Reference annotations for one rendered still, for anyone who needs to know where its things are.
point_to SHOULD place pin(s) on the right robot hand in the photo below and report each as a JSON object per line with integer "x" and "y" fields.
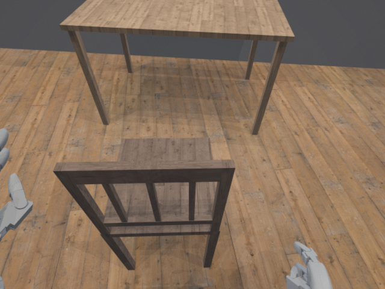
{"x": 315, "y": 276}

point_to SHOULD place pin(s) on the left robot hand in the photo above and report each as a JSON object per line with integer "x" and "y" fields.
{"x": 14, "y": 212}

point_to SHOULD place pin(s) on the table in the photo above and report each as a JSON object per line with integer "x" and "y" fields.
{"x": 221, "y": 19}

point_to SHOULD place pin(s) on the chair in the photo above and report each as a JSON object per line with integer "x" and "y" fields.
{"x": 157, "y": 187}

